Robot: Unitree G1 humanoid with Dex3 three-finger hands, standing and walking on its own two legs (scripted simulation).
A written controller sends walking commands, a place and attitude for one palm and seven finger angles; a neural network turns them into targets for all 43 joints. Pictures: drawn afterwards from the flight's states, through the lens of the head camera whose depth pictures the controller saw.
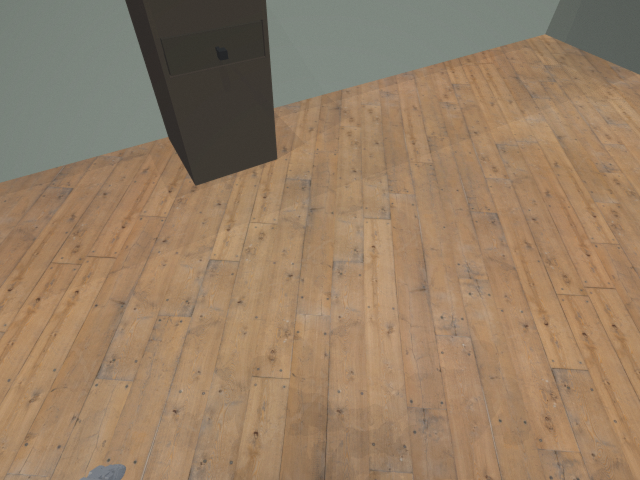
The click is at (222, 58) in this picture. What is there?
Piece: drawer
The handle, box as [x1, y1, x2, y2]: [215, 47, 227, 59]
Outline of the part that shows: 215,47 217,51 217,56 220,59 227,58 226,50 223,47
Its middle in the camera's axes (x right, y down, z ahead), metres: -0.39 -0.71 +1.47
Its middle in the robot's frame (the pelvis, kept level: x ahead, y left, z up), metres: +1.54 +0.46 -0.16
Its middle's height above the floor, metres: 0.61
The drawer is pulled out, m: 0.00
